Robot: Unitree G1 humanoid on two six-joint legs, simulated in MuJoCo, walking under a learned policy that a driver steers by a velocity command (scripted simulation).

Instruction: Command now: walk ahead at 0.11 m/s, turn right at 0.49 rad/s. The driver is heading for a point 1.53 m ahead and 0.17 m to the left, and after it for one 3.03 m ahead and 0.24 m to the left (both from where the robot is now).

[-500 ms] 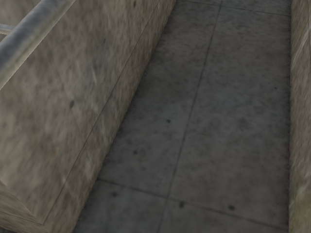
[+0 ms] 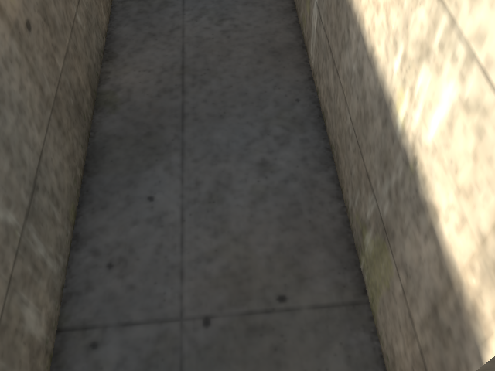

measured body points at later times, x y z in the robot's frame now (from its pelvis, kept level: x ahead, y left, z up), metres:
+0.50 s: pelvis +0.15 +0.06 +0.01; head +0.17 +0.05 +0.46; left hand +0.19 +0.36 -0.10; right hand +0.32 -0.22 -0.08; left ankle +0.24 +0.18 -0.72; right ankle +0.02 -0.10 -0.72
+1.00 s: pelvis +0.41 +0.08 +0.00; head +0.44 +0.07 +0.45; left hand +0.63 +0.31 -0.09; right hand +0.35 -0.20 -0.13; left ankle +0.24 +0.18 -0.72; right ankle +0.53 -0.02 -0.72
